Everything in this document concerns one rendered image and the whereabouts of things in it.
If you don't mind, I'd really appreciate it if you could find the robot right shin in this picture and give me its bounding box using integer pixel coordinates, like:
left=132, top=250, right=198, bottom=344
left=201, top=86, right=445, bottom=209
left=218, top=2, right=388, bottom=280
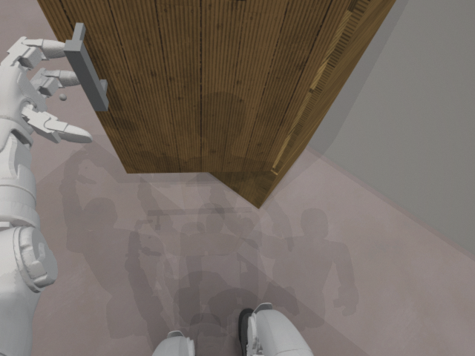
left=246, top=303, right=273, bottom=356

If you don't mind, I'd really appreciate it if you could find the cupboard door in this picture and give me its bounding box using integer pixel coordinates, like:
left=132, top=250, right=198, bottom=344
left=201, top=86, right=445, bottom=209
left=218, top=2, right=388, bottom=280
left=37, top=0, right=352, bottom=174

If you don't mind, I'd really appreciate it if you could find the right robot thigh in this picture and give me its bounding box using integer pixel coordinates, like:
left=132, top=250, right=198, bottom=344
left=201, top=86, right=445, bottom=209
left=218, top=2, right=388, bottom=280
left=248, top=309, right=314, bottom=356

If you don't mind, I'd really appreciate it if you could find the robot left forearm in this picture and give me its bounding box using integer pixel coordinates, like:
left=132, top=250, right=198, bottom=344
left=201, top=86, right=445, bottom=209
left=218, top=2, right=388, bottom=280
left=0, top=118, right=41, bottom=232

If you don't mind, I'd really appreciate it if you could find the handle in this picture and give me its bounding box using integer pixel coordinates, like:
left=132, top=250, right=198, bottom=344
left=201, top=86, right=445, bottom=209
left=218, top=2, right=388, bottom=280
left=63, top=22, right=109, bottom=111

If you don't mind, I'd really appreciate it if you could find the left robot upper arm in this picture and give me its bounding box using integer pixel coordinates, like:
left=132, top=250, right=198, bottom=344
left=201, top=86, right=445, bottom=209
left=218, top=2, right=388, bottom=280
left=0, top=226, right=58, bottom=356

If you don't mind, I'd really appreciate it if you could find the left robot hand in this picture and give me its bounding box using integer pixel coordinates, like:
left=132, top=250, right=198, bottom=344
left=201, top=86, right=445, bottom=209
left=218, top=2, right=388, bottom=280
left=0, top=36, right=93, bottom=144

